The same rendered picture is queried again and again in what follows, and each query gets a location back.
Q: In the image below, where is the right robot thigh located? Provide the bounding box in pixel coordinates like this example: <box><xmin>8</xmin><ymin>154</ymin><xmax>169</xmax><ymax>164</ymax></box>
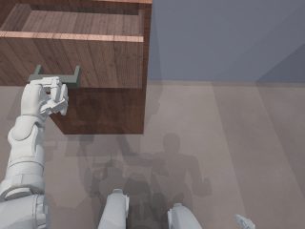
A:
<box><xmin>167</xmin><ymin>206</ymin><xmax>202</xmax><ymax>229</ymax></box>

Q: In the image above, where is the robot left hand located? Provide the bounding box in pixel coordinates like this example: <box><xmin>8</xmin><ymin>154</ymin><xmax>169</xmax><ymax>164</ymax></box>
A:
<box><xmin>20</xmin><ymin>76</ymin><xmax>69</xmax><ymax>123</ymax></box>

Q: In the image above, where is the robot right hand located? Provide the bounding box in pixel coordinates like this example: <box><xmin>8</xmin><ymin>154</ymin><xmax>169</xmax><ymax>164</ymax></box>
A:
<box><xmin>234</xmin><ymin>214</ymin><xmax>255</xmax><ymax>229</ymax></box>

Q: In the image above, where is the left robot upper arm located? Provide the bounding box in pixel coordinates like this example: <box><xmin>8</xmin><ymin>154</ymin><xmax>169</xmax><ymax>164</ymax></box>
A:
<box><xmin>0</xmin><ymin>194</ymin><xmax>51</xmax><ymax>229</ymax></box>

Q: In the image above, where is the cabinet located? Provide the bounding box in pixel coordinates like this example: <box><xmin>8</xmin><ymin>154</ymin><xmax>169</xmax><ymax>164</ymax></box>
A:
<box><xmin>0</xmin><ymin>0</ymin><xmax>153</xmax><ymax>135</ymax></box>

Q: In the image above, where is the drawer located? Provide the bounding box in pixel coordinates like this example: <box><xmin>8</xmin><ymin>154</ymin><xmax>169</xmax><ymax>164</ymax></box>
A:
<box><xmin>0</xmin><ymin>3</ymin><xmax>144</xmax><ymax>89</ymax></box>

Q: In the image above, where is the robot left forearm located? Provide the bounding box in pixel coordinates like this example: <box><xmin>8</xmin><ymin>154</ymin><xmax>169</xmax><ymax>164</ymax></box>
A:
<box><xmin>0</xmin><ymin>114</ymin><xmax>46</xmax><ymax>203</ymax></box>

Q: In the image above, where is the handle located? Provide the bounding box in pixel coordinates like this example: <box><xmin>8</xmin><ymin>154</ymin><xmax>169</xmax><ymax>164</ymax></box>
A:
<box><xmin>28</xmin><ymin>64</ymin><xmax>81</xmax><ymax>89</ymax></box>

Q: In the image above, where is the left robot shin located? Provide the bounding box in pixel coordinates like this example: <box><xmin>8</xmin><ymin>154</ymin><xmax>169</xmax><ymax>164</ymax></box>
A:
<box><xmin>107</xmin><ymin>189</ymin><xmax>123</xmax><ymax>200</ymax></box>

